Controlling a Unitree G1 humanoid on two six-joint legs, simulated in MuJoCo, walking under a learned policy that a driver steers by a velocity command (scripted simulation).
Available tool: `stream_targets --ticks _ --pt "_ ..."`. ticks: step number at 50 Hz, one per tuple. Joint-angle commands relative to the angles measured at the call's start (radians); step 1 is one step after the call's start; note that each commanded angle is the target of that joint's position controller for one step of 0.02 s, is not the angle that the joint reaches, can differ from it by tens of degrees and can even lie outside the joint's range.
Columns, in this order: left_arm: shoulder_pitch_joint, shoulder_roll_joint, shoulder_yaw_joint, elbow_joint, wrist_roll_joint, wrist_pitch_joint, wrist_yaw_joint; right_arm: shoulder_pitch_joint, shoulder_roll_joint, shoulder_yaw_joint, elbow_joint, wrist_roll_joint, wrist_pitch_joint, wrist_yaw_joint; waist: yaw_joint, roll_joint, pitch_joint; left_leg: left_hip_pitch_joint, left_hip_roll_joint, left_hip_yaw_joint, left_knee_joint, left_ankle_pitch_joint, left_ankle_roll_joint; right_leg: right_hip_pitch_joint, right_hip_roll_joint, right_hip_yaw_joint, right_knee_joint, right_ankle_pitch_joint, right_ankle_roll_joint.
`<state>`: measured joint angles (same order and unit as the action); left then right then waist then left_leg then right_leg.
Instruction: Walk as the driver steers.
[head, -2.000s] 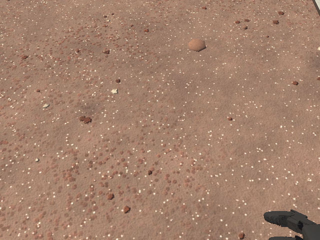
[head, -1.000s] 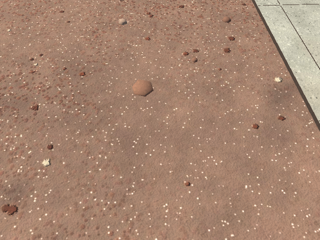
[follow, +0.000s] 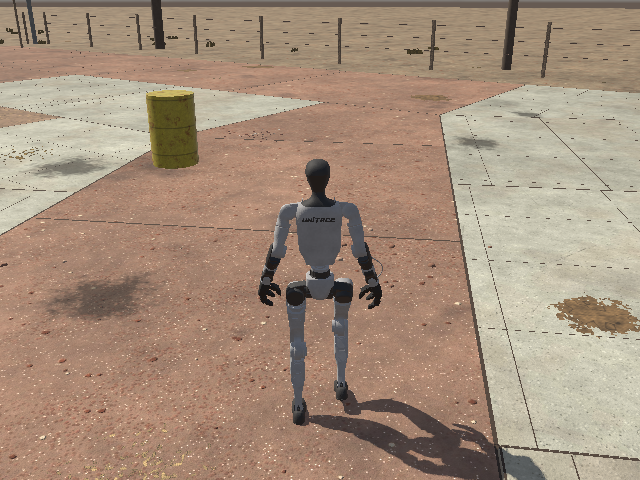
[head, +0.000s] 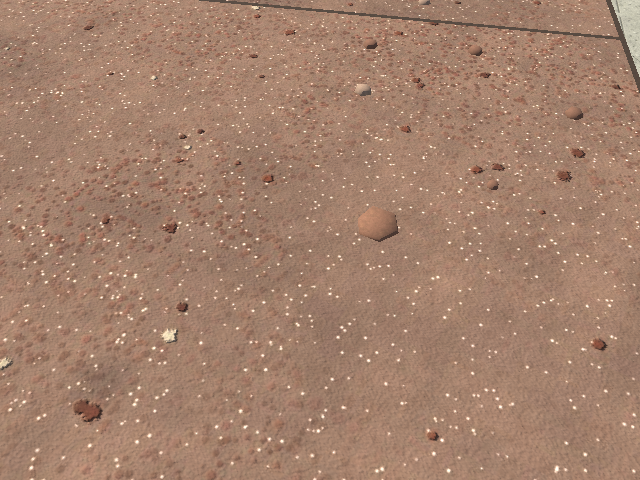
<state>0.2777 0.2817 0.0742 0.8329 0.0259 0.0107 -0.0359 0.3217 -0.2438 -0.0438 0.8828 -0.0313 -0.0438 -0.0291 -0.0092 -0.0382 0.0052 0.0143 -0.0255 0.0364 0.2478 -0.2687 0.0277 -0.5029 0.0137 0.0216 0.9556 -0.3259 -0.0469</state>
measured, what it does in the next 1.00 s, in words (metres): walks ahead: right foot, then left foot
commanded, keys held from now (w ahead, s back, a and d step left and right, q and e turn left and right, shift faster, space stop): w+e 0.42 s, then w+q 0.58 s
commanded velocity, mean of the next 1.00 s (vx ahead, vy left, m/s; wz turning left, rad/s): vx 0.46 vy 0.00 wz -0.12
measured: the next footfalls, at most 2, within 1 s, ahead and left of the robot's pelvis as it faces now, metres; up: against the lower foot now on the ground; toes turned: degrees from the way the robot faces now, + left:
right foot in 0.24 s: +0.24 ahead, -0.16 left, +0.00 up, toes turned -13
left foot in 0.82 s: +0.60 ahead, -0.10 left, +0.00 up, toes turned -8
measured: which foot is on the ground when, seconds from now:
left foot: down 0.00-0.26, up 0.28-0.80, down 0.82-1.00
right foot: up 0.00-0.22, down 0.24-0.84, up 0.86-1.00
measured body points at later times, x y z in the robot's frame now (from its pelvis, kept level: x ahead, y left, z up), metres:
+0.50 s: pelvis +0.22 -0.11 +0.00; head +0.24 -0.13 +0.45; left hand +0.35 +0.14 -0.12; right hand +0.26 -0.39 -0.13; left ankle +0.33 +0.05 -0.67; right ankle +0.20 -0.15 -0.74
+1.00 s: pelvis +0.53 -0.13 -0.01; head +0.56 -0.13 +0.44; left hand +0.66 +0.11 -0.13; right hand +0.56 -0.42 -0.13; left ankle +0.56 -0.09 -0.74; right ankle +0.49 -0.28 -0.66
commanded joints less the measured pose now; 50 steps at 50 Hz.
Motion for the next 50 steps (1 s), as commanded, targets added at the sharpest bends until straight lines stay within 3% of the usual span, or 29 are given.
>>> stream_targets --ticks 1,6,8,9,10,11,12,13,14,15,16,17,18,20,23,25,28,35,36,38,39,40,41,42,43,44,46,48,50 --pt "-0.144 0.053 0.01 -0.107 0.007 -0.014 -0.025 -0.007 -0.117 -0.025 -0.037 0.002 -0.036 0.006 -0.029 0.149 0.119 0.029 0.269 -0.122 -0.15 0.088 0.148 -0.26 -0.059 0.006 0.026 0.08 0.027" --pt "-0.258 0.036 -0.007 -0.175 0.008 -0.006 -0.057 0.018 -0.156 -0.033 -0.015 0.002 -0.043 0.016 -0.043 0.156 0.134 -0.044 0.275 0.019 -0.116 0.253 0.117 -0.122 -0.074 -0.076 -0.208 0.145 0.009" --pt "-0.268 0.046 -0.006 -0.19 0.01 -0.005 -0.057 0.038 -0.179 -0.037 -0.003 0.004 -0.04 0.016 -0.044 0.153 0.127 -0.04 0.287 0.052 -0.067 0.37 0.104 -0.043 -0.046 -0.131 -0.269 0.117 -0.026" --pt "-0.246 0.054 -0.002 -0.189 0.012 -0.005 -0.052 0.04 -0.193 -0.039 0.001 0.005 -0.039 0.016 -0.029 0.153 0.107 -0.029 0.29 0.075 0.0 0.533 0.096 0.014 -0.016 -0.154 -0.288 0.088 -0.048" --pt "-0.188 0.068 0.006 -0.177 0.014 -0.007 -0.043 0.042 -0.209 -0.042 0.006 0.006 -0.034 0.016 0.002 0.147 0.061 -0.018 0.287 0.108 0.126 0.734 0.087 0.1 0.025 -0.176 -0.304 0.052 -0.071" --pt "-0.06 0.083 0.018 -0.14 0.02 -0.014 -0.033 0.04 -0.219 -0.042 0.008 0.01 -0.027 0.016 0.064 0.124 -0.02 -0.045 0.268 0.15 0.325 0.842 0.071 0.259 0.073 -0.187 -0.352 0.056 -0.096" --pt "0.112 0.128 0.04 -0.084 0.029 -0.023 -0.018 0.051 -0.204 -0.034 -0.001 0.007 -0.025 0.015 0.132 0.067 -0.127 -0.183 0.236 0.17 0.583 0.729 0.044 0.505 0.076 -0.132 -0.39 0.031 -0.128" --pt "0.2 0.262 0.074 -0.084 0.029 -0.027 -0.001 0.068 -0.1 -0.006 -0.069 0.022 -0.029 0.031 0.145 -0.185 -0.248 -0.55 0.12 0.183 0.982 0.156 -0.016 0.786 -0.238 0.378 -0.524 -0.282 -0.25" --pt "0.18 0.285 0.072 -0.103 -0.006 -0.024 0.0 -0.007 -0.122 -0.011 -0.106 0.005 -0.042 0.041 0.14 -0.162 -0.318 -0.676 0.013 -0.026 1.137 -0.241 -0.021 0.78 -0.373 0.795 -0.725 -0.253 -0.3" --pt "0.132 0.269 0.067 -0.086 -0.012 -0.02 0.004 -0.103 -0.154 -0.02 -0.13 0.005 -0.045 0.046 0.13 -0.068 -0.177 -0.752 0.066 -0.092 1.166 -0.159 -0.005 0.693 -0.338 0.651 -0.72 -0.181 -0.278" --pt "0.084 0.218 0.054 -0.083 -0.012 -0.022 0.011 -0.091 -0.139 -0.011 -0.126 0.012 -0.053 0.049 0.084 -0.009 -0.068 -0.732 0.115 -0.078 1.089 -0.06 0.004 0.551 -0.306 0.507 -0.706 -0.058 -0.252" --pt "0.035 0.177 0.041 -0.09 -0.012 -0.026 0.016 -0.072 -0.128 -0.009 -0.113 0.006 -0.053 0.047 0.042 0.022 -0.02 -0.673 0.144 -0.078 0.997 -0.026 0.006 0.443 -0.245 0.411 -0.714 0.046 -0.216" --pt "-0.007 0.153 0.031 -0.097 -0.017 -0.031 0.018 -0.037 -0.125 -0.007 -0.104 -0.009 -0.039 0.045 0.001 0.005 -0.001 -0.606 0.158 -0.079 0.942 -0.019 -0.003 0.358 -0.196 0.338 -0.726 0.125 -0.197" --pt "-0.02 0.136 0.024 -0.104 -0.017 -0.049 0.016 -0.002 -0.117 -0.005 -0.091 -0.023 -0.007 0.049 -0.022 -0.009 -0.022 -0.544 0.152 -0.062 0.904 -0.008 -0.024 0.294 -0.154 0.272 -0.74 0.239 -0.209" --pt "0.029 0.127 0.019 -0.078 -0.022 -0.068 0.017 -0.053 -0.1 -0.003 -0.103 -0.018 0.013 0.055 -0.012 -0.004 0.011 -0.612 0.158 -0.036 0.791 0.087 -0.053 0.297 -0.144 0.229 -0.801 0.228 -0.211" --pt "0.081 0.111 0.012 -0.053 -0.022 -0.077 0.018 -0.133 -0.098 -0.003 -0.12 -0.014 0.013 0.058 0.021 -0.006 0.05 -0.685 0.17 -0.031 0.697 0.169 -0.059 0.349 -0.152 0.214 -0.836 0.252 -0.194" --pt "0.123 0.109 0.007 -0.031 -0.021 -0.087 0.02 -0.212 -0.095 -0.003 -0.137 -0.004 0.009 0.063 0.051 -0.002 0.058 -0.737 0.159 -0.025 0.591 0.265 -0.042 0.45 -0.156 0.158 -0.839 0.349 -0.156" --pt "0.18 0.095 -0.01 0.03 0.001 -0.099 0.047 -0.35 -0.074 0.01 -0.186 0.006 -0.003 0.088 0.082 0.004 0.112 -0.716 0.07 0.013 0.378 0.273 0.033 0.606 -0.198 0.02 -0.829 0.609 -0.118" --pt "0.171 0.098 -0.012 0.036 0.003 -0.098 0.053 -0.342 -0.074 0.01 -0.188 0.006 -0.005 0.089 0.071 0.001 0.105 -0.677 0.049 0.028 0.348 0.246 0.05 0.623 -0.204 -0.001 -0.804 0.703 -0.107" --pt "0.148 0.118 -0.013 0.043 0.008 -0.099 0.062 -0.267 -0.086 0.004 -0.168 0.005 -0.004 0.079 0.031 -0.03 0.048 -0.539 -0.021 0.08 0.325 0.159 0.09 0.656 -0.206 -0.044 -0.672 1.077 -0.079" --pt "0.144 0.132 -0.011 0.048 0.015 -0.095 0.067 -0.178 -0.105 -0.004 -0.143 0.004 -0.006 0.072 -0.008 -0.046 -0.006 -0.453 -0.057 0.094 0.319 0.106 0.111 0.677 -0.205 -0.06 -0.538 1.23 -0.067" --pt "0.137 0.147 -0.009 0.049 0.018 -0.088 0.068 -0.039 -0.13 -0.017 -0.103 0.001 -0.012 0.064 -0.065 -0.05 -0.081 -0.309 -0.083 0.09 0.273 0.095 0.137 0.655 -0.197 -0.078 -0.345 1.245 -0.057" --pt "0.109 0.153 -0.012 0.032 0.009 -0.089 0.069 0.12 -0.17 -0.034 -0.066 -0.015 -0.018 0.054 -0.147 -0.022 -0.164 -0.06 -0.006 -0.017 0.232 0.109 0.188 0.483 -0.182 -0.105 -0.094 1.041 -0.045" --pt "0.174 0.069 -0.032 -0.021 -0.026 -0.098 0.053 0.211 -0.314 -0.079 -0.064 -0.028 -0.01 0.041 -0.122 0.218 -0.301 0.29 0.304 -0.509 0.243 0.098 0.365 0.082 -0.023 -0.139 0.362 0.427 0.018" --pt "0.127 0.113 -0.022 -0.029 -0.001 -0.106 0.047 0.151 -0.268 -0.072 -0.061 0.021 -0.001 0.05 -0.097 0.169 -0.339 0.333 0.375 -0.826 0.094 0.178 0.415 -0.117 0.085 0.001 0.504 -0.163 0.014" --pt "0.04 0.107 -0.027 -0.06 0.005 -0.114 0.04 0.074 -0.253 -0.07 -0.065 0.036 0.002 0.049 -0.07 0.105 -0.173 0.205 0.334 -0.661 0.071 0.124 0.379 -0.202 0.003 0.073 0.487 -0.07 0.003" --pt "-0.002 0.101 -0.033 -0.073 0.003 -0.119 0.032 -0.008 -0.162 -0.047 -0.076 0.026 0.004 0.045 -0.014 0.008 -0.009 -0.056 0.258 -0.474 0.012 0.242 0.305 -0.149 -0.071 0.049 0.333 0.01 0.011" --pt "0.029 0.08 -0.04 -0.075 0.026 -0.079 0.027 -0.031 -0.139 -0.037 -0.073 0.031 -0.004 0.04 0.038 0.029 0.014 -0.195 0.18 -0.367 -0.026 0.317 0.268 -0.059 -0.097 0.035 0.235 0.012 0.044" --pt "0.022 0.062 -0.046 -0.089 0.03 -0.056 0.023 -0.01 -0.169 -0.045 -0.066 0.031 -0.018 0.043 0.046 0.055 0.012 -0.24 0.15 -0.322 -0.039 0.393 0.275 -0.053 -0.1 0.005 0.158 0.03 0.071"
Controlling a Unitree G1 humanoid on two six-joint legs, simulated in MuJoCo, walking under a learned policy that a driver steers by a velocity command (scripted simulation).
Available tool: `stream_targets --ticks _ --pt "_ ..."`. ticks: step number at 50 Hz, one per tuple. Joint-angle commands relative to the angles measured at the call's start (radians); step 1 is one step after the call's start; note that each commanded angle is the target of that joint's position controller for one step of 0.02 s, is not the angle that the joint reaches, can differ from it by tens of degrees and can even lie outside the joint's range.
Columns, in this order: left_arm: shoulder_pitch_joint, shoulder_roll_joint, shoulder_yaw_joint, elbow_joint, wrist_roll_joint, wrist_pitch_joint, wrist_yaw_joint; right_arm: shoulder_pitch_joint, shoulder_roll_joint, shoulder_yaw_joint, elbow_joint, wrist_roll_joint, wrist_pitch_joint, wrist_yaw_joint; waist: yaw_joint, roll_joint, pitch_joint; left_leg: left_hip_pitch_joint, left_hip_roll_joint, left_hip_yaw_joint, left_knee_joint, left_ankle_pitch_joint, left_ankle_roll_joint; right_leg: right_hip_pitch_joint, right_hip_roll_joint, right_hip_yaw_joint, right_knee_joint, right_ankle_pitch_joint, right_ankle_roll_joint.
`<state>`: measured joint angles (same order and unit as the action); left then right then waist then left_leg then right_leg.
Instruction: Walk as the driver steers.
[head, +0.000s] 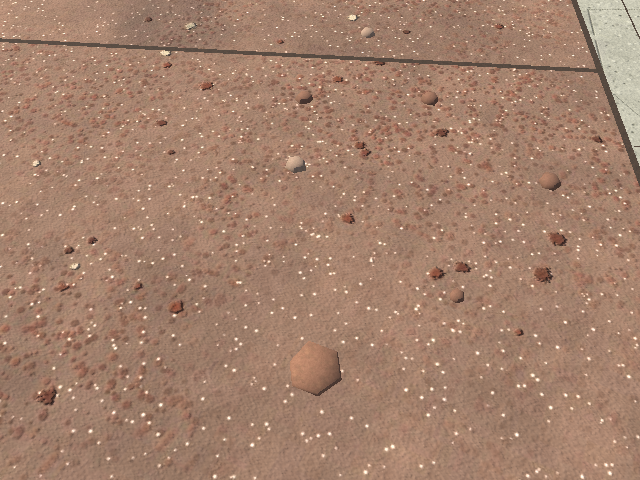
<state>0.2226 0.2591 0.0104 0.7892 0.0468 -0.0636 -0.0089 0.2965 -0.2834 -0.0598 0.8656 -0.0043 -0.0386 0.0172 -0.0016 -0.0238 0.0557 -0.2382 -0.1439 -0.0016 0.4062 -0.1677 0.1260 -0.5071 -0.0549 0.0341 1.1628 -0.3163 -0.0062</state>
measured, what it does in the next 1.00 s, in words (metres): walks ahead: right foot, then left foot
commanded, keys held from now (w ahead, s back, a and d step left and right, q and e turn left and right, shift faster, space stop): w+q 0.40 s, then w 0.10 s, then w+e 0.50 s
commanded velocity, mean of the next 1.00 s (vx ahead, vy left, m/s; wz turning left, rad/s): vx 0.50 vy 0.00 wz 0.17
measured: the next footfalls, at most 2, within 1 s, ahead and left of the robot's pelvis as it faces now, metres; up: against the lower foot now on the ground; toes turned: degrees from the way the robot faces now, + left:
right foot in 0.30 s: +0.38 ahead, -0.12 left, +0.00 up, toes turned +13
left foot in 0.78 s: +0.54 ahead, +0.15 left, +0.00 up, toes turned +15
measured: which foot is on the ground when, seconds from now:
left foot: down 0.00-0.32, up 0.34-0.76, down 0.78-1.00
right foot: up 0.00-0.28, down 0.30-0.80, up 0.82-1.00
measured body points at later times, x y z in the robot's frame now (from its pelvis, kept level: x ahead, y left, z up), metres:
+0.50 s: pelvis +0.29 -0.04 +0.00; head +0.32 -0.05 +0.45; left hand +0.32 +0.25 -0.10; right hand +0.46 -0.29 -0.12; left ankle +0.22 +0.07 -0.65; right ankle +0.34 -0.13 -0.74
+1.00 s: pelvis +0.53 +0.06 +0.01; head +0.54 +0.08 +0.46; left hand +0.55 +0.34 -0.13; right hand +0.64 -0.19 -0.11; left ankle +0.50 +0.14 -0.74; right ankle +0.54 -0.08 -0.65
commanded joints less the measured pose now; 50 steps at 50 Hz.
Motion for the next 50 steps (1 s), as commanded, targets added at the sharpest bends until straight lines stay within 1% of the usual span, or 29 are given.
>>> stream_targets --ticks 1,5,10,12,14,15,16,17,18,19,20,21,23,26,28,30,32,34,36,37,38,39,40,41,42,43,44,46,50 --pt "0.041 0.083 0.016 -0.061 0.008 0.022 -0.006 0.025 -0.142 -0.033 -0.047 0.005 -0.026 -0.004 0.033 0.046 -0.03 -0.002 0.253 -0.272 -0.21 0.287 0.172 -0.061 -0.035 -0.02 -0.103 0.056 0.043" --pt "-0.138 0.074 0.008 -0.123 -0.001 0.021 -0.011 0.092 -0.148 -0.04 -0.037 0.008 -0.021 -0.005 -0.03 0.075 -0.01 0.037 0.205 -0.257 -0.202 0.289 0.116 -0.101 -0.023 -0.042 -0.349 0.246 0.068" --pt "-0.272 0.084 0.002 -0.173 -0.016 0.006 -0.013 0.165 -0.161 -0.048 -0.033 -0.006 -0.01 -0.017 -0.091 0.09 -0.028 0.175 0.23 -0.319 -0.114 0.391 0.089 -0.095 0.025 -0.033 -0.524 0.295 0.051" --pt "-0.238 0.11 0.008 -0.173 -0.018 -0.002 -0.011 0.134 -0.176 -0.053 -0.051 -0.012 -0.011 -0.026 -0.06 0.099 -0.035 0.187 0.253 -0.362 -0.069 0.401 0.062 -0.006 0.037 -0.007 -0.599 0.249 0.03" --pt "-0.082 0.153 0.026 -0.126 -0.02 -0.013 0.002 0.073 -0.196 -0.057 -0.071 -0.015 -0.016 -0.025 0.019 0.097 -0.087 0.143 0.236 -0.373 0.061 0.502 0.024 0.219 0.075 -0.013 -0.657 0.167 -0.002" --pt "0.048 0.184 0.04 -0.094 -0.011 -0.026 0.014 0.061 -0.183 -0.053 -0.073 -0.007 -0.023 -0.016 0.089 0.039 -0.159 0.088 0.173 -0.324 0.248 0.479 0.0 0.407 0.038 0.013 -0.717 0.177 -0.032" --pt "0.21 0.258 0.058 -0.089 0.011 -0.032 0.033 0.074 -0.102 -0.029 -0.105 0.004 -0.034 -0.009 0.14 -0.079 -0.316 -0.024 0.11 -0.234 0.529 0.21 -0.021 0.633 -0.199 0.246 -0.748 -0.048 -0.082" --pt "0.17 0.334 0.079 -0.093 0.015 -0.013 0.035 0.198 -0.041 -0.017 -0.137 0.026 -0.029 -0.008 0.049 -0.334 -0.388 -0.32 -0.03 -0.125 0.75 -0.406 -0.048 0.798 -0.407 0.705 -0.876 -0.124 -0.192" --pt "0.109 0.236 0.068 -0.104 0.001 0.0 0.029 0.169 -0.128 -0.024 -0.094 -0.01 -0.009 -0.019 0.034 -0.137 -0.262 -0.414 0.077 -0.126 0.842 -0.342 -0.04 0.69 -0.376 0.694 -0.88 -0.235 -0.187" --pt "0.058 0.155 0.049 -0.113 -0.008 0.0 0.026 0.098 -0.137 -0.029 -0.096 -0.017 -0.004 -0.011 0.036 -0.032 -0.15 -0.404 0.109 -0.115 0.829 -0.242 -0.044 0.565 -0.328 0.529 -0.892 -0.175 -0.167" --pt "0.03 0.12 0.04 -0.107 -0.005 -0.002 0.022 0.063 -0.118 -0.026 -0.102 -0.017 -0.001 -0.002 0.023 -0.007 -0.093 -0.382 0.14 -0.101 0.796 -0.187 -0.054 0.483 -0.28 0.392 -0.912 -0.028 -0.149" --pt "0.041 0.109 0.036 -0.092 -0.008 -0.007 0.022 0.042 -0.103 -0.024 -0.106 -0.028 0.006 0.008 0.019 -0.045 -0.067 -0.363 0.16 -0.094 0.766 -0.168 -0.061 0.434 -0.237 0.295 -0.927 0.082 -0.137" --pt "0.074 0.106 0.036 -0.06 -0.017 -0.027 0.014 0.051 -0.079 -0.017 -0.105 -0.035 0.023 0.022 0.004 -0.091 -0.062 -0.327 0.16 -0.088 0.742 -0.152 -0.072 0.391 -0.198 0.192 -0.941 0.254 -0.136" --pt "0.117 0.112 0.041 -0.023 -0.027 -0.051 0.0 -0.004 -0.055 -0.007 -0.122 -0.037 0.027 0.031 0.0 -0.079 -0.055 -0.374 0.149 -0.103 0.68 -0.099 -0.082 0.403 -0.193 0.12 -0.973 0.376 -0.166" --pt "0.135 0.116 0.042 0.003 -0.032 -0.05 -0.003 -0.082 -0.05 0.001 -0.149 -0.042 0.022 0.034 0.001 -0.075 -0.029 -0.416 0.158 -0.081 0.579 -0.046 -0.097 0.411 -0.176 0.083 -0.995 0.399 -0.179" --pt "0.139 0.108 0.041 0.023 -0.042 -0.041 -0.007 -0.167 -0.033 0.019 -0.173 -0.047 0.015 0.04 0.004 -0.073 -0.018 -0.38 0.188 0.002 0.423 0.028 -0.113 0.391 -0.132 0.042 -1.003 0.42 -0.177" --pt "0.175 0.124 0.046 0.044 -0.041 -0.035 -0.009 -0.252 -0.009 0.037 -0.192 -0.037 0.007 0.042 0.032 -0.076 -0.008 -0.301 0.179 0.044 0.292 0.063 -0.123 0.363 -0.115 0.027 -0.993 0.45 -0.172" --pt "0.218 0.153 0.056 0.067 -0.036 -0.028 -0.008 -0.286 -0.019 0.04 -0.202 -0.029 0.0 0.036 0.045 -0.077 -0.009 -0.253 0.164 0.057 0.229 0.058 -0.12 0.384 -0.137 0.055 -0.964 0.493 -0.171" --pt "0.228 0.17 0.062 0.082 -0.034 -0.021 -0.005 -0.285 -0.041 0.036 -0.207 -0.026 -0.011 0.023 0.034 -0.077 -0.013 -0.209 0.156 0.049 0.182 0.027 -0.102 0.417 -0.163 0.094 -0.921 0.523 -0.164" --pt "0.224 0.174 0.064 0.086 -0.034 -0.017 -0.003 -0.25 -0.052 0.032 -0.198 -0.028 -0.017 0.016 0.013 -0.076 -0.024 -0.153 0.146 0.047 0.145 0.006 -0.092 0.425 -0.165 0.106 -0.881 0.544 -0.156" --pt "0.212 0.175 0.064 0.09 -0.039 -0.014 -0.002 -0.167 -0.063 0.025 -0.17 -0.033 -0.026 0.007 -0.032 -0.054 -0.056 -0.029 0.128 0.051 0.072 0.02 -0.077 0.409 -0.141 0.089 -0.784 0.599 -0.14" --pt "0.22 0.148 0.057 0.09 -0.045 -0.016 -0.003 -0.034 -0.104 0.008 -0.125 -0.049 -0.039 -0.007 -0.081 0.0 -0.141 0.177 0.16 0.013 0.04 0.023 -0.052 0.341 -0.082 0.047 -0.604 0.573 -0.12" --pt "0.2 0.092 0.041 0.045 -0.049 -0.02 -0.004 0.138 -0.189 -0.014 -0.111 -0.071 -0.047 -0.023 -0.149 0.13 -0.285 0.405 0.417 -0.25 0.0 -0.126 -0.002 0.176 -0.013 -0.005 -0.316 0.265 -0.096" --pt "0.29 0.025 0.032 0.019 -0.064 -0.012 0.003 0.135 -0.27 -0.034 -0.114 -0.061 -0.031 -0.028 -0.096 0.315 -0.337 0.508 0.618 -0.61 -0.127 -0.223 0.078 -0.092 0.115 -0.051 -0.072 -0.23 -0.078" --pt "0.256 0.121 0.058 0.048 -0.038 0.008 0.011 0.081 -0.185 -0.02 -0.121 -0.034 -0.022 -0.026 -0.085 0.164 -0.232 0.399 0.58 -0.588 -0.142 -0.29 0.083 -0.147 0.057 0.022 0.017 -0.188 -0.089" --pt "0.209 0.109 0.062 0.047 -0.037 0.012 0.003 0.008 -0.108 0.001 -0.127 -0.027 -0.025 -0.023 -0.052 0.118 -0.113 0.295 0.524 -0.442 -0.163 -0.242 0.062 -0.157 0.021 0.035 0.009 -0.1 -0.09" --pt "0.188 0.083 0.059 0.05 -0.039 0.016 -0.004 -0.03 -0.068 0.01 -0.125 -0.025 -0.033 -0.02 -0.03 0.114 -0.06 0.215 0.476 -0.322 -0.196 -0.12 0.041 -0.131 -0.005 0.027 -0.019 -0.043 -0.08" --pt "0.186 0.07 0.064 0.059 -0.02 0.038 -0.016 -0.047 -0.034 0.018 -0.112 -0.022 -0.048 -0.025 0.005 0.14 -0.033 0.142 0.414 -0.17 -0.226 0.038 0.009 -0.086 -0.025 0.014 -0.041 0.006 -0.056" --pt "0.091 0.038 0.064 0.022 -0.015 0.061 -0.038 0.008 -0.05 0.006 -0.073 -0.01 -0.075 -0.027 0.017 0.11 -0.028 0.159 0.41 -0.03 -0.253 0.225 0.021 -0.157 -0.034 -0.002 -0.048 0.114 -0.033"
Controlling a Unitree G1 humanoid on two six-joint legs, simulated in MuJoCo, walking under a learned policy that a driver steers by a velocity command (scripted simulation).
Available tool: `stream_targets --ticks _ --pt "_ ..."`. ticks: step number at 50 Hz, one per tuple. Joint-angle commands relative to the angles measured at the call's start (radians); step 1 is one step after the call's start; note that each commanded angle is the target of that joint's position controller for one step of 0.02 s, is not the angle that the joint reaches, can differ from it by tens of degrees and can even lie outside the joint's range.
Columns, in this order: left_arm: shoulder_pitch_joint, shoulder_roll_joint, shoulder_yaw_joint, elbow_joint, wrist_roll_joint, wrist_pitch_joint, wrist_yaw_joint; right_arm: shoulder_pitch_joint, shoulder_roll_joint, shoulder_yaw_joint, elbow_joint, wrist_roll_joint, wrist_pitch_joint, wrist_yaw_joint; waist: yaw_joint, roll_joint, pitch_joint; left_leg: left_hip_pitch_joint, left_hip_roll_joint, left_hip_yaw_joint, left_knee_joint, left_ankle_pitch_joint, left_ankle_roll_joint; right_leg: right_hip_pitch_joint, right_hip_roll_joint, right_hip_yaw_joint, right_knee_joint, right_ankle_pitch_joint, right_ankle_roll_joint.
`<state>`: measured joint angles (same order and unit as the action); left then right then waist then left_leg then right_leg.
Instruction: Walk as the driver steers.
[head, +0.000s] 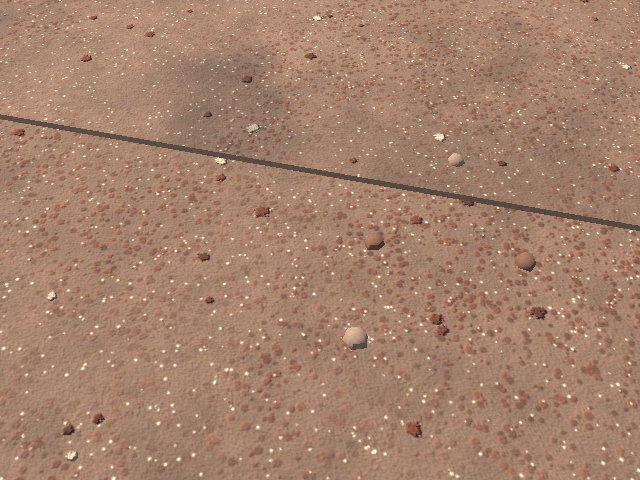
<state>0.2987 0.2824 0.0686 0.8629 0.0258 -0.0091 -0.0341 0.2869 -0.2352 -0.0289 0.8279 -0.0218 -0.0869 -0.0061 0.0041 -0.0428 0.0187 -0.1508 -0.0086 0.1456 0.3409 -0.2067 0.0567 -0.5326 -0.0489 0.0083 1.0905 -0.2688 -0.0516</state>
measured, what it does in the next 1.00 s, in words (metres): walks ahead: right foot, then left foot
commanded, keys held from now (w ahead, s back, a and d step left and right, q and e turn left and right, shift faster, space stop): w+e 0.44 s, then w+q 0.46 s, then q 0.10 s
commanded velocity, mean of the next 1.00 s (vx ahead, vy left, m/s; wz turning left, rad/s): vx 0.49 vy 0.00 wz -0.15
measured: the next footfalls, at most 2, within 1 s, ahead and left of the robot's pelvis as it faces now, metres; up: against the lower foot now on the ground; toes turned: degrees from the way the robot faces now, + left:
right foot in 0.30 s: +0.30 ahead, -0.13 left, +0.00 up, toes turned -16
left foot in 0.88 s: +0.64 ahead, -0.07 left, +0.00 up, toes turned -7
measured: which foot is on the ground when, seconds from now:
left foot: down 0.00-0.32, up 0.34-0.86, down 0.88-1.00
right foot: up 0.00-0.28, down 0.30-0.90, up 0.92-1.00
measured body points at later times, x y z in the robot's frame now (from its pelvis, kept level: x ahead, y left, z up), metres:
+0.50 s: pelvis +0.25 -0.08 -0.01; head +0.28 -0.09 +0.44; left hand +0.41 +0.17 -0.13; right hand +0.28 -0.36 -0.13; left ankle +0.28 +0.08 -0.66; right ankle +0.26 -0.12 -0.75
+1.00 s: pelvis +0.53 -0.10 -0.02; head +0.57 -0.10 +0.43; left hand +0.62 +0.15 -0.15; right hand +0.61 -0.38 -0.14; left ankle +0.60 -0.06 -0.75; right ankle +0.39 -0.18 -0.64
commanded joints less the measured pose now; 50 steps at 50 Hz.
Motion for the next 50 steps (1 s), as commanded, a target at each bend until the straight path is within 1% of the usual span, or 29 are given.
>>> stream_targets --ticks 1,6,9,11,13,14,15,16,17,18,19,20,21,22,23,25,31,34,38,41,42,43,44,45,46,47,48,49,50 --pt "-0.019 0.011 0.005 -0.065 0.008 0.008 -0.017 0.032 -0.097 -0.027 -0.026 0.007 -0.026 -0.005 0.007 0.126 0.018 0.081 0.274 -0.149 -0.192 0.281 0.094 -0.161 -0.045 0.02 0.007 0.098 0.018" --pt "-0.207 -0.012 -0.016 -0.134 0.007 0.004 -0.039 0.068 -0.107 -0.031 0.009 0.001 -0.021 -0.006 -0.023 0.125 0.066 0.078 0.246 -0.006 -0.196 0.322 0.082 -0.135 -0.035 -0.043 -0.271 0.259 0.017" --pt "-0.288 -0.002 -0.022 -0.17 0.012 0.003 -0.047 0.111 -0.139 -0.041 0.034 0.001 -0.014 -0.012 -0.042 0.116 0.083 0.139 0.275 0.036 -0.175 0.39 0.072 -0.092 -0.018 -0.1 -0.39 0.228 -0.019" --pt "-0.301 0.01 -0.018 -0.183 0.016 0.004 -0.045 0.127 -0.155 -0.045 0.049 0.0 -0.003 -0.016 -0.038 0.116 0.078 0.202 0.286 0.069 -0.109 0.554 0.059 -0.055 0.012 -0.133 -0.438 0.158 -0.054" --pt "-0.243 0.03 -0.008 -0.174 0.019 0.004 -0.034 0.128 -0.188 -0.053 0.057 -0.002 0.012 -0.021 -0.005 0.139 0.025 0.249 0.288 0.102 0.051 0.863 0.047 0.05 0.081 -0.172 -0.457 0.045 -0.097" --pt "-0.155 0.047 0.003 -0.151 0.018 -0.002 -0.027 0.127 -0.204 -0.057 0.058 -0.003 0.023 -0.022 0.033 0.139 -0.029 0.248 0.287 0.111 0.201 0.936 0.046 0.149 0.121 -0.176 -0.481 0.002 -0.123" --pt "-0.004 0.073 0.02 -0.103 0.025 -0.012 -0.015 0.118 -0.209 -0.057 0.052 0.001 0.032 -0.021 0.102 0.105 -0.117 0.166 0.27 0.128 0.424 0.84 0.025 0.352 0.151 -0.157 -0.559 0.033 -0.154" --pt "0.139 0.165 0.052 -0.067 0.033 -0.015 0.003 0.128 -0.171 -0.046 0.021 -0.004 0.031 -0.017 0.149 0.0 -0.222 -0.053 0.237 0.128 0.727 0.473 -0.007 0.604 -0.016 0.081 -0.603 -0.088 -0.204" --pt "0.075 0.277 0.078 -0.096 0.006 -0.005 0.011 0.127 -0.085 -0.033 -0.06 0.008 0.022 0.002 0.071 -0.243 -0.293 -0.493 0.0 0.036 1.092 -0.328 -0.075 0.856 -0.283 0.671 -0.746 -0.096 -0.358" --pt "0.102 0.26 0.076 -0.106 -0.013 0.008 0.017 0.004 -0.166 -0.044 -0.087 -0.002 0.009 0.006 0.13 -0.054 -0.273 -0.605 0.023 -0.157 1.126 -0.278 -0.069 0.838 -0.29 0.693 -0.817 0.011 -0.359" --pt "0.058 0.215 0.064 -0.09 -0.015 0.008 0.027 -0.038 -0.141 -0.036 -0.099 0.012 -0.003 0.01 0.098 -0.007 -0.146 -0.631 0.075 -0.173 1.081 -0.182 -0.058 0.731 -0.272 0.536 -0.809 0.114 -0.339" --pt "0.021 0.157 0.049 -0.082 -0.018 0.0 0.03 -0.014 -0.131 -0.032 -0.082 0.012 -0.011 0.006 0.044 0.058 -0.054 -0.566 0.113 -0.171 0.965 -0.129 -0.056 0.577 -0.223 0.435 -0.819 0.256 -0.293" --pt "-0.016 0.129 0.04 -0.083 -0.021 -0.009 0.034 -0.014 -0.127 -0.032 -0.081 -0.003 0.0 0.005 0.007 0.067 -0.024 -0.502 0.134 -0.182 0.891 -0.124 -0.062 0.486 -0.166 0.36 -0.826 0.334 -0.26" --pt "-0.047 0.108 0.032 -0.091 -0.023 -0.017 0.035 0.018 -0.122 -0.03 -0.07 -0.02 0.019 0.007 -0.023 0.06 -0.028 -0.439 0.138 -0.181 0.855 -0.119 -0.072 0.428 -0.13 0.308 -0.84 0.383 -0.246" --pt "-0.05 0.092 0.024 -0.091 -0.023 -0.03 0.031 0.049 -0.112 -0.029 -0.057 -0.027 0.037 0.011 -0.037 0.055 -0.045 -0.404 0.137 -0.172 0.827 -0.114 -0.077 0.408 -0.119 0.271 -0.851 0.427 -0.241" --pt "-0.015 0.09 0.019 -0.067 -0.023 -0.051 0.025 0.057 -0.089 -0.024 -0.047 -0.025 0.057 0.023 -0.043 0.041 -0.041 -0.396 0.136 -0.143 0.759 -0.063 -0.082 0.383 -0.099 0.207 -0.889 0.466 -0.229" --pt "0.085 0.097 0.01 -0.016 -0.017 -0.071 0.022 -0.144 -0.091 -0.023 -0.089 -0.003 0.062 0.035 0.032 0.003 0.031 -0.529 0.137 -0.13 0.525 0.175 -0.056 0.489 -0.087 0.1 -0.956 0.474 -0.129" --pt "0.116 0.092 0.002 0.006 -0.008 -0.077 0.03 -0.212 -0.081 -0.018 -0.104 0.003 0.058 0.042 0.057 0.0 0.06 -0.548 0.098 -0.135 0.428 0.228 -0.034 0.554 -0.106 0.047 -0.972 0.489 -0.11" --pt "0.146 0.081 -0.01 0.041 0.0 -0.078 0.05 -0.287 -0.073 -0.011 -0.133 -0.003 0.051 0.052 0.071 0.004 0.095 -0.546 0.048 -0.098 0.308 0.194 0.003 0.655 -0.141 -0.016 -0.951 0.605 -0.098" --pt "0.117 0.107 -0.012 0.053 0.005 -0.078 0.065 -0.224 -0.08 -0.016 -0.121 -0.006 0.05 0.046 0.024 -0.033 0.043 -0.392 -0.029 -0.024 0.254 0.07 0.056 0.697 -0.154 -0.073 -0.796 1.032 -0.068" --pt "0.11 0.123 -0.009 0.055 0.009 -0.074 0.07 -0.155 -0.095 -0.023 -0.102 -0.008 0.049 0.042 -0.008 -0.051 0.0 -0.318 -0.063 -0.006 0.248 0.015 0.078 0.71 -0.158 -0.088 -0.681 1.181 -0.061" --pt "0.102 0.139 -0.006 0.054 0.012 -0.067 0.072 -0.037 -0.118 -0.035 -0.067 -0.01 0.044 0.038 -0.059 -0.056 -0.066 -0.195 -0.089 -0.01 0.211 -0.007 0.104 0.692 -0.156 -0.099 -0.512 1.208 -0.057" --pt "0.073 0.15 -0.005 0.04 0.004 -0.064 0.072 0.121 -0.151 -0.053 -0.023 -0.023 0.036 0.031 -0.141 -0.031 -0.142 0.033 -0.06 -0.079 0.138 0.034 0.148 0.554 -0.14 -0.126 -0.283 1.041 -0.044" --pt "0.078 0.097 -0.022 -0.015 -0.017 -0.075 0.064 0.243 -0.27 -0.089 -0.009 -0.036 0.04 0.016 -0.169 0.128 -0.258 0.32 0.195 -0.436 0.126 0.002 0.264 0.252 -0.041 -0.171 0.103 0.587 -0.009" --pt "0.092 0.08 -0.018 -0.046 -0.02 -0.084 0.05 0.169 -0.29 -0.095 -0.023 -0.005 0.048 0.019 -0.087 0.268 -0.313 0.464 0.381 -0.904 0.008 0.276 0.398 -0.068 0.165 -0.052 0.372 -0.249 0.023" --pt "0.03 0.101 -0.019 -0.053 0.0 -0.086 0.048 0.113 -0.264 -0.094 -0.022 0.028 0.051 0.023 -0.081 0.099 -0.211 0.372 0.344 -0.746 0.019 0.396 0.375 -0.132 0.073 0.072 0.381 -0.171 0.015" --pt "-0.004 0.091 -0.024 -0.07 -0.011 -0.094 0.046 0.059 -0.215 -0.081 -0.033 0.026 0.05 0.019 -0.058 0.053 -0.108 0.235 0.32 -0.614 0.009 0.558 0.345 -0.123 0.036 0.061 0.328 -0.109 0.024" --pt "-0.004 0.086 -0.023 -0.068 -0.009 -0.091 0.047 0.022 -0.166 -0.067 -0.034 0.023 0.051 0.018 -0.019 -0.007 -0.034 0.114 0.266 -0.517 -0.009 0.667 0.297 -0.084 0.008 0.05 0.245 -0.094 0.033" --pt "-0.01 0.084 -0.023 -0.077 0.005 -0.073 0.048 0.001 -0.14 -0.058 -0.033 0.028 0.049 0.015 0.006 -0.007 -0.004 0.035 0.215 -0.448 -0.027 0.715 0.263 -0.048 -0.007 0.048 0.181 -0.095 0.051"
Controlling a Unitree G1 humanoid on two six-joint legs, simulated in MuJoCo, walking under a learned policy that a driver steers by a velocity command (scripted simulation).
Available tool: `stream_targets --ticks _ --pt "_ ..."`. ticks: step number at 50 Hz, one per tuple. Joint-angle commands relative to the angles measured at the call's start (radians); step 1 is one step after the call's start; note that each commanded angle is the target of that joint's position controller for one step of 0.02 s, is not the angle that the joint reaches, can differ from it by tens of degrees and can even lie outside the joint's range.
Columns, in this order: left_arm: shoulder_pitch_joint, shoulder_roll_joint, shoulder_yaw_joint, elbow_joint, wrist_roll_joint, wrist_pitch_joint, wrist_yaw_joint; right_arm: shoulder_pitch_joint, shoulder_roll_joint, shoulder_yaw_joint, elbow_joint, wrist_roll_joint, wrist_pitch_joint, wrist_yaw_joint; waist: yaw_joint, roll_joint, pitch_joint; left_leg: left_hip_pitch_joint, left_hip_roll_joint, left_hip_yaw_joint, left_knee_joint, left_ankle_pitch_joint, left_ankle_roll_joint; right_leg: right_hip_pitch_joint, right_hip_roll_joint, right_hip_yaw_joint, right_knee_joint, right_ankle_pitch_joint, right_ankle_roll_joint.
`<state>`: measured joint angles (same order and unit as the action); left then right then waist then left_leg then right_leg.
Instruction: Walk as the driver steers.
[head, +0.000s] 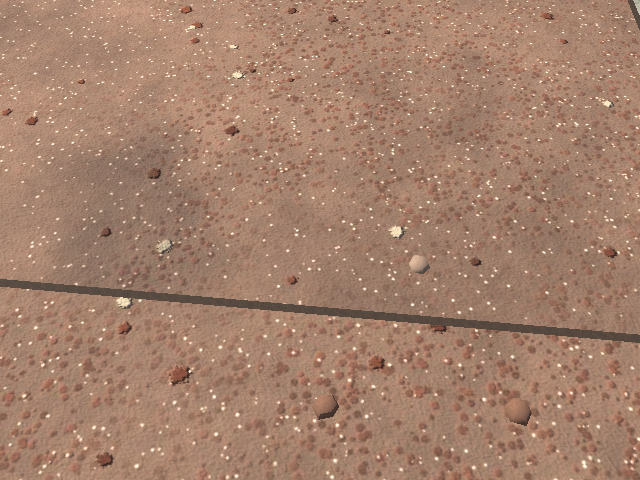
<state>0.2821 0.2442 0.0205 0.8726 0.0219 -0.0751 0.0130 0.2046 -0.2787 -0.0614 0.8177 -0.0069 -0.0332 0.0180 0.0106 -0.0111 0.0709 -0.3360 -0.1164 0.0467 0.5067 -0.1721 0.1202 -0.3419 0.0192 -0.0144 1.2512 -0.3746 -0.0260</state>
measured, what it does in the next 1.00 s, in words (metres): steps on the spot: right foot, then left foot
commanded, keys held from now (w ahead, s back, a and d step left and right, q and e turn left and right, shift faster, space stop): q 0.10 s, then s+q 0.10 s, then s+e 0.30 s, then e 0.50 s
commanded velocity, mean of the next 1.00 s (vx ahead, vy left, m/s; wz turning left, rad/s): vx -0.01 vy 0.00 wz -0.11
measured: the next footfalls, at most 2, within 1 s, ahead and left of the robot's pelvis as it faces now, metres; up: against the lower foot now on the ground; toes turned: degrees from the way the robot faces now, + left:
right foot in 0.40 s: +0.26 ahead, -0.09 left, +0.00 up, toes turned +10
left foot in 0.80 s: +0.09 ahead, +0.07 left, +0.00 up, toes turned -9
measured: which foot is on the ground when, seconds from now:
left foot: down 0.00-0.40, up 0.42-0.78, down 0.80-1.00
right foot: up 0.00-0.38, down 0.40-0.80, up 0.82-1.00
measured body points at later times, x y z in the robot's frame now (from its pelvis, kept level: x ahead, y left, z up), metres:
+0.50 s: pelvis +0.13 -0.03 +0.01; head +0.17 -0.05 +0.45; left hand +0.19 +0.25 -0.11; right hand +0.27 -0.29 -0.13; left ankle +0.04 +0.06 -0.66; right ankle +0.22 -0.10 -0.73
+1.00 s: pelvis +0.06 -0.02 +0.02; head +0.08 +0.00 +0.46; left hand +0.22 +0.25 -0.12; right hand +0.07 -0.32 -0.09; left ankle +0.05 +0.08 -0.73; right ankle +0.02 -0.14 -0.65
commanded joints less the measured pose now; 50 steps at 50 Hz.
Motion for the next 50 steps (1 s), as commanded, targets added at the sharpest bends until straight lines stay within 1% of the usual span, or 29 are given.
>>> stream_targets --ticks 1,4,8,10,14,16,18,19,20,21,22,23,24,25,27,30,32,34,37,38,39,40,41,42,43,44,45,47,50 --pt "0.029 0.11 0.023 -0.086 0.018 0.016 -0.001 0.071 -0.096 -0.022 -0.025 0.012 -0.008 -0.01 0.019 -0.012 -0.066 0.173 0.293 -0.304 -0.202 0.715 0.18 -0.19 -0.077 0.063 -0.028 0.017 0.041" --pt "0.034 0.089 0.018 -0.103 0.016 0.051 -0.002 0.088 -0.147 -0.034 -0.023 0.005 -0.015 -0.008 0.034 0.03 -0.108 0.134 0.236 -0.245 -0.188 0.858 0.16 -0.163 -0.057 0.03 -0.142 0.064 0.077" --pt "-0.067 0.099 0.018 -0.147 0.007 0.066 0.007 0.129 -0.153 -0.038 -0.025 0.007 0.008 -0.019 -0.009 0.074 -0.131 0.179 0.188 -0.236 -0.121 0.941 0.07 -0.201 -0.038 0.02 -0.296 0.172 0.085" --pt "-0.112 0.109 0.018 -0.166 0.0 0.073 0.011 0.157 -0.158 -0.041 -0.027 0.009 0.024 -0.029 -0.036 0.092 -0.149 0.231 0.19 -0.269 -0.085 0.943 0.029 -0.221 -0.03 0.033 -0.34 0.207 0.076" --pt "-0.115 0.11 0.01 -0.155 -0.01 0.076 0.017 0.142 -0.121 -0.026 -0.032 -0.008 0.047 -0.046 -0.054 0.109 -0.139 0.3 0.224 -0.269 -0.059 0.95 0.014 -0.185 -0.028 0.026 -0.454 0.199 0.042" --pt "-0.091 0.112 0.008 -0.14 -0.013 0.076 0.021 0.115 -0.106 -0.016 -0.03 -0.016 0.056 -0.05 -0.044 0.111 -0.12 0.29 0.24 -0.268 -0.037 0.96 0.021 -0.102 -0.019 0.022 -0.537 0.154 0.017" --pt "-0.031 0.124 0.012 -0.114 -0.011 0.072 0.022 0.078 -0.11 -0.011 -0.025 -0.008 0.063 -0.06 -0.008 0.095 -0.104 0.291 0.246 -0.266 0.031 0.919 0.018 0.0 -0.014 0.022 -0.698 0.188 -0.018" --pt "0.007 0.134 0.015 -0.103 -0.005 0.065 0.021 0.061 -0.124 -0.012 -0.025 0.004 0.065 -0.066 0.022 0.067 -0.103 0.268 0.223 -0.246 0.108 0.84 -0.004 0.087 -0.025 0.039 -0.836 0.336 -0.04" --pt "0.017 0.194 0.027 -0.113 -0.004 0.055 0.021 0.091 -0.137 -0.014 -0.04 0.001 0.065 -0.07 0.008 -0.046 -0.154 0.193 0.146 -0.202 0.251 0.513 -0.039 0.208 -0.152 0.207 -0.834 0.848 -0.09" --pt "-0.02 0.257 0.041 -0.132 -0.017 0.067 0.01 0.175 -0.096 -0.013 -0.04 -0.003 0.079 -0.072 -0.037 -0.263 -0.195 0.029 -0.054 -0.085 0.506 -0.341 -0.091 0.287 -0.402 0.478 -0.822 1.465 -0.281" --pt "0.029 0.191 0.024 -0.123 -0.035 0.075 -0.002 0.164 -0.119 -0.012 -0.022 -0.017 0.097 -0.074 -0.012 -0.17 -0.267 0.012 -0.045 -0.131 0.628 -0.506 -0.099 0.266 -0.444 0.552 -0.876 1.441 -0.339" --pt "0.005 0.194 0.032 -0.119 -0.03 0.082 -0.005 0.125 -0.123 -0.014 -0.017 -0.019 0.106 -0.073 -0.02 -0.095 -0.204 -0.03 -0.025 -0.147 0.717 -0.46 -0.109 0.233 -0.378 0.485 -0.873 1.265 -0.319" --pt "-0.039 0.182 0.035 -0.123 -0.022 0.093 0.0 0.084 -0.117 -0.012 -0.021 -0.022 0.11 -0.069 -0.029 -0.057 -0.157 -0.071 -0.004 -0.149 0.742 -0.408 -0.118 0.198 -0.305 0.42 -0.879 1.077 -0.271" --pt "-0.071 0.176 0.035 -0.131 -0.018 0.102 0.006 0.053 -0.119 -0.013 -0.032 -0.018 0.116 -0.063 -0.039 -0.061 -0.133 -0.094 0.015 -0.147 0.73 -0.363 -0.129 0.177 -0.251 0.379 -0.894 0.933 -0.226" --pt "-0.1 0.169 0.04 -0.141 -0.013 0.116 0.009 0.048 -0.11 -0.01 -0.036 -0.014 0.125 -0.049 -0.043 -0.088 -0.159 -0.072 0.014 -0.117 0.691 -0.292 -0.149 0.151 -0.171 0.344 -0.927 0.638 -0.174" --pt "-0.093 0.179 0.054 -0.134 -0.011 0.123 0.0 0.025 -0.076 0.002 -0.046 -0.008 0.129 -0.048 -0.024 -0.125 -0.148 -0.065 0.017 -0.096 0.523 -0.278 -0.16 0.138 -0.126 0.381 -1.0 0.227 -0.14" --pt "-0.079 0.19 0.066 -0.126 -0.008 0.128 -0.005 0.021 -0.078 0.003 -0.045 -0.005 0.128 -0.055 -0.007 -0.163 -0.131 -0.038 0.014 -0.087 0.41 -0.305 -0.153 0.124 -0.129 0.436 -1.055 0.034 -0.132" --pt "-0.071 0.203 0.077 -0.118 -0.006 0.134 -0.01 0.047 -0.085 0.001 -0.036 0.002 0.12 -0.06 -0.003 -0.185 -0.134 0.03 0.004 -0.079 0.302 -0.322 -0.133 0.1 -0.137 0.472 -1.099 -0.045 -0.118" --pt "-0.102 0.206 0.091 -0.118 -0.006 0.146 -0.018 0.144 -0.09 -0.001 -0.007 0.008 0.099 -0.068 -0.026 -0.223 -0.145 0.181 -0.028 -0.056 0.093 -0.31 -0.089 0.05 -0.105 0.48 -1.151 -0.077 -0.061" --pt "-0.126 0.202 0.094 -0.125 -0.008 0.147 -0.02 0.205 -0.096 -0.003 0.009 0.004 0.091 -0.072 -0.049 -0.242 -0.141 0.245 -0.038 -0.042 -0.015 -0.287 -0.068 0.024 -0.079 0.468 -1.172 -0.074 -0.025" --pt "-0.173 0.197 0.097 -0.14 -0.016 0.147 -0.021 0.295 -0.104 -0.006 0.035 -0.006 0.083 -0.08 -0.096 -0.246 -0.127 0.347 -0.037 -0.018 -0.183 -0.215 -0.045 -0.036 -0.027 0.421 -1.173 -0.076 0.036" --pt "-0.182 0.17 0.094 -0.155 -0.027 0.143 -0.02 0.32 -0.155 -0.017 0.043 -0.012 0.074 -0.095 -0.1 -0.106 -0.095 0.394 0.069 -0.129 -0.369 -0.273 -0.015 -0.12 0.06 0.328 -1.018 -0.122 0.097" --pt "-0.068 0.09 0.087 -0.136 -0.04 0.144 -0.014 0.134 -0.241 -0.037 -0.025 0.0 0.074 -0.104 -0.007 0.262 -0.131 0.289 0.431 -0.55 -0.404 -0.501 0.068 -0.186 0.187 0.151 -0.553 -0.177 0.08" --pt "-0.14 0.196 0.109 -0.13 -0.003 0.139 -0.006 -0.057 -0.218 -0.025 -0.085 -0.029 0.073 -0.092 0.001 0.189 0.022 -0.016 0.519 -0.548 -0.45 -0.441 0.136 -0.267 0.129 0.122 -0.355 -0.145 0.08" --pt "-0.127 0.219 0.119 -0.121 0.002 0.139 -0.013 -0.094 -0.148 -0.007 -0.094 -0.031 0.064 -0.086 0.042 0.108 0.017 -0.095 0.447 -0.445 -0.408 -0.303 0.131 -0.156 0.107 0.152 -0.195 -0.077 0.062" --pt "-0.059 0.196 0.114 -0.097 0.013 0.141 -0.024 -0.148 -0.106 0.006 -0.101 -0.03 0.053 -0.083 0.096 0.082 0.001 -0.09 0.361 -0.319 -0.347 -0.167 0.079 -0.128 0.108 0.147 -0.093 -0.009 0.043" --pt "-0.015 0.177 0.109 -0.08 0.017 0.146 -0.03 -0.159 -0.104 0.007 -0.115 -0.029 0.046 -0.081 0.104 0.098 -0.029 -0.04 0.31 -0.235 -0.306 -0.077 0.051 -0.129 0.106 0.125 -0.021 0.025 0.04" --pt "-0.032 0.159 0.095 -0.078 0.012 0.151 -0.041 -0.087 -0.104 0.009 -0.116 -0.023 0.041 -0.08 0.046 0.126 -0.027 0.084 0.284 -0.17 -0.26 0.041 0.062 -0.204 0.079 0.078 -0.033 0.023 0.059" --pt "-0.148 0.138 0.076 -0.126 0.006 0.152 -0.048 0.099 -0.147 -0.005 -0.063 -0.016 0.04 -0.078 -0.061 0.155 -0.029 0.341 0.34 -0.185 -0.193 0.269 0.098 -0.297 0.043 0.059 -0.223 -0.036 0.093"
